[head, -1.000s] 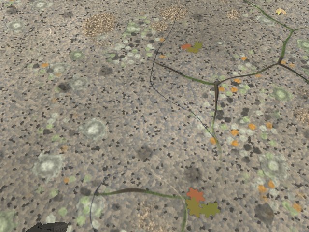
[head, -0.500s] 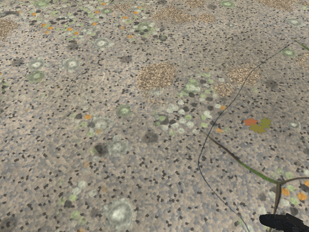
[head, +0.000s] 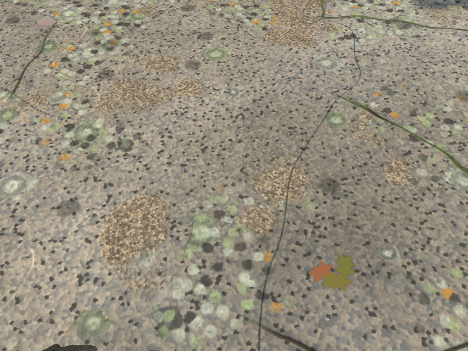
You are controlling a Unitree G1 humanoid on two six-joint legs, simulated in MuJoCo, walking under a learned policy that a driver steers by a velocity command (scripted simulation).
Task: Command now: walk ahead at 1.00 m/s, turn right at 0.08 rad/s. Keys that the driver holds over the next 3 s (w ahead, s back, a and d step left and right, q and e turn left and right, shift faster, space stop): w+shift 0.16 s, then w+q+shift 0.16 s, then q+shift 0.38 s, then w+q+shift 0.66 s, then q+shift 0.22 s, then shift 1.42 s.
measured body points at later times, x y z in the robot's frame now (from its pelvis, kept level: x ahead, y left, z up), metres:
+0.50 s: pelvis +0.46 -0.04 +0.00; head +0.49 -0.01 +0.44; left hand +0.44 +0.25 -0.14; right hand +0.69 -0.27 -0.08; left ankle +0.65 +0.12 -0.67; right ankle +0.39 -0.14 -0.74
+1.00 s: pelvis +0.75 +0.02 +0.01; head +0.75 +0.06 +0.46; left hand +0.79 +0.37 -0.06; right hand +1.00 -0.16 -0.07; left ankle +0.73 +0.07 -0.74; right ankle +0.99 -0.07 -0.69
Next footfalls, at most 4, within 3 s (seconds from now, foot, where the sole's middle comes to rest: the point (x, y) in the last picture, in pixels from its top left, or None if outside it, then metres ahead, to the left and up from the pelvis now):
0.18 right None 0.43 -0.14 -0.77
0.60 left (201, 275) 0.76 0.08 -0.77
1.12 right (220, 209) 1.02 0.00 -0.77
1.56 left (95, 211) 1.05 0.44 -0.77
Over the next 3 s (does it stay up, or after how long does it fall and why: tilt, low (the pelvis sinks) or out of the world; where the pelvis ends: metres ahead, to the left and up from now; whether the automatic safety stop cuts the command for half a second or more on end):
stays up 1.18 0.41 0.00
